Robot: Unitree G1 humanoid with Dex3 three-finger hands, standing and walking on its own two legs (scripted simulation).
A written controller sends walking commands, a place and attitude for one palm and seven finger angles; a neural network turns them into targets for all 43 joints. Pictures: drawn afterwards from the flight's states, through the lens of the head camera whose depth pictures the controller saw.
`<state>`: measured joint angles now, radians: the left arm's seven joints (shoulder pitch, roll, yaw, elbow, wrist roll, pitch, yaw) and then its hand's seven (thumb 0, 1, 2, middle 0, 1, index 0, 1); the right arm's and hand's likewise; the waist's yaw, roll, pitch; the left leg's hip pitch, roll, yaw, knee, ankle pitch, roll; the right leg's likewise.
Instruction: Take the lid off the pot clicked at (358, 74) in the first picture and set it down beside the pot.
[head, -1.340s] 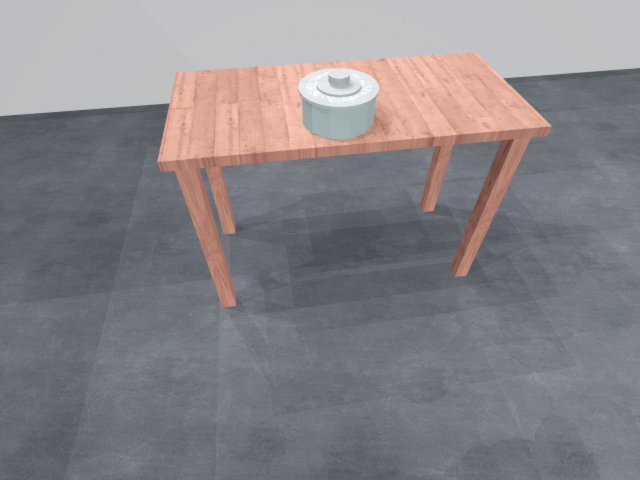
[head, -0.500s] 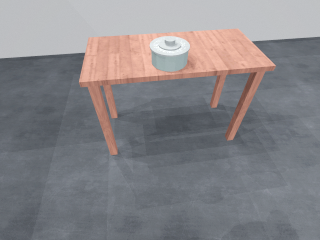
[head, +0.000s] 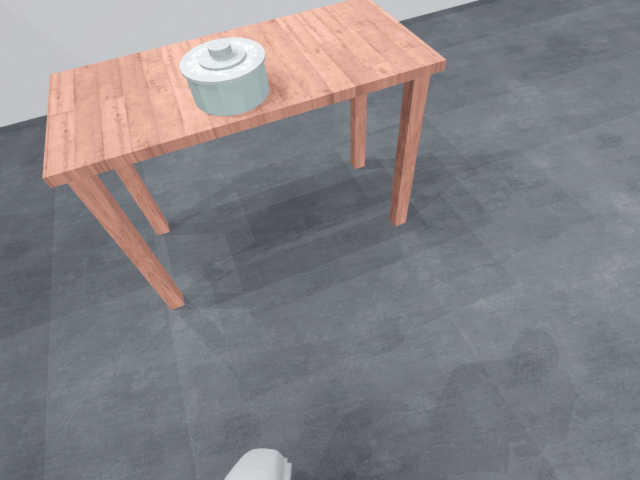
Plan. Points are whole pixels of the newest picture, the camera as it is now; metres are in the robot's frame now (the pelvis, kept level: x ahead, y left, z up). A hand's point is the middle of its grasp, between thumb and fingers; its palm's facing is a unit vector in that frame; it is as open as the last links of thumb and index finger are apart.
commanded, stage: walk to a spot facing it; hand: left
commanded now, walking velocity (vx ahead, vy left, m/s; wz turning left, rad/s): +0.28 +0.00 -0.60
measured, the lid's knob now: (219, 48) +0.96 +0.33 +0.04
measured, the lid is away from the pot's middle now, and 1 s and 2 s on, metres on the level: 0.00 0.00 0.00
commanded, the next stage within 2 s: none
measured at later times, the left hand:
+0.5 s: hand out of the picture +0.10 +0.22 -0.15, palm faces -0.13 -0.96 -0.25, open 7.3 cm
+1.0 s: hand (294, 287) +0.45 +0.11 -0.17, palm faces -0.60 -0.78 -0.17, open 7.4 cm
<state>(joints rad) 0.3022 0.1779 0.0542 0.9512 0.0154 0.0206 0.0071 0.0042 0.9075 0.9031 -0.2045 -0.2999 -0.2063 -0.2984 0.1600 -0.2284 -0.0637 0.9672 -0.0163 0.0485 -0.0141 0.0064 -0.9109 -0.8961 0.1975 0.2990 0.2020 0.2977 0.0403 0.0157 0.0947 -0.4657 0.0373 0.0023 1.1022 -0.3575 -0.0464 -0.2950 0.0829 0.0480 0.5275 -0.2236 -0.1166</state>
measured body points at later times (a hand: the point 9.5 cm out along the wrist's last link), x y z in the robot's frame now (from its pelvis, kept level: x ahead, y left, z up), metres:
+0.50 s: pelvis +0.08 +0.02 +0.01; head +0.09 +0.01 +0.46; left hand +0.11 +0.27 -0.13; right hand +0.15 -0.24 -0.12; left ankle +0.15 +0.16 -0.69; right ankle +0.03 -0.04 -0.74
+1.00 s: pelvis +0.25 +0.02 +0.00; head +0.30 +0.00 +0.44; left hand +0.48 +0.15 -0.15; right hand +0.06 -0.13 -0.14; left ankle +0.20 +0.15 -0.74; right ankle +0.30 -0.15 -0.68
